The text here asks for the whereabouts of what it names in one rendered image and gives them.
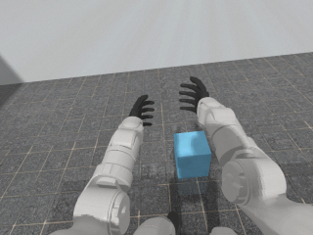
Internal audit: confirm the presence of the carton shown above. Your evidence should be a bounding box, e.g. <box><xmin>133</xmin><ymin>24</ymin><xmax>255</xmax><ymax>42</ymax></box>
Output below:
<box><xmin>173</xmin><ymin>130</ymin><xmax>212</xmax><ymax>179</ymax></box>

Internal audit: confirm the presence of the left robot hand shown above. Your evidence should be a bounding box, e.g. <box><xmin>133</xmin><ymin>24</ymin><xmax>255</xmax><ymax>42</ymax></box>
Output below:
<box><xmin>129</xmin><ymin>94</ymin><xmax>155</xmax><ymax>126</ymax></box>

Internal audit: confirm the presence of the robot left upper arm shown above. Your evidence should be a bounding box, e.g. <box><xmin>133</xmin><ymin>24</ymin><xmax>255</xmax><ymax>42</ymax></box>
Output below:
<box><xmin>49</xmin><ymin>187</ymin><xmax>130</xmax><ymax>235</ymax></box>

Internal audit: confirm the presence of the right robot forearm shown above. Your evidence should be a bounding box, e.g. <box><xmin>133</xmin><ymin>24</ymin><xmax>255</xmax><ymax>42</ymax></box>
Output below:
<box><xmin>197</xmin><ymin>97</ymin><xmax>287</xmax><ymax>189</ymax></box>

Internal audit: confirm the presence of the left robot foot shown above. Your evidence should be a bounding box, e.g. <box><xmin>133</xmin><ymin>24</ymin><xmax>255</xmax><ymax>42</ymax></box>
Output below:
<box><xmin>167</xmin><ymin>211</ymin><xmax>181</xmax><ymax>235</ymax></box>

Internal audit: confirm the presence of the robot right upper arm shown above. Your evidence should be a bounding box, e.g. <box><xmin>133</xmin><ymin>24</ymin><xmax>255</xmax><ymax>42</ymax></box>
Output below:
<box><xmin>221</xmin><ymin>158</ymin><xmax>313</xmax><ymax>235</ymax></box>

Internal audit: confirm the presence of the left robot thigh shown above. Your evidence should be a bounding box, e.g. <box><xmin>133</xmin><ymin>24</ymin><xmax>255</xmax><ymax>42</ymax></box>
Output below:
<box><xmin>133</xmin><ymin>217</ymin><xmax>175</xmax><ymax>235</ymax></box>

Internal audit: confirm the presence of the right robot hand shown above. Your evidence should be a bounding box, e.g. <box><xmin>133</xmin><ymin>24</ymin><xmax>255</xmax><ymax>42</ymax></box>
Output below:
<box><xmin>179</xmin><ymin>76</ymin><xmax>209</xmax><ymax>114</ymax></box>

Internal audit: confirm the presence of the left robot forearm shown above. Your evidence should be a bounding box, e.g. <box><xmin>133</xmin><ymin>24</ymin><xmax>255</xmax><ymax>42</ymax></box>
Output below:
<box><xmin>72</xmin><ymin>117</ymin><xmax>144</xmax><ymax>221</ymax></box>

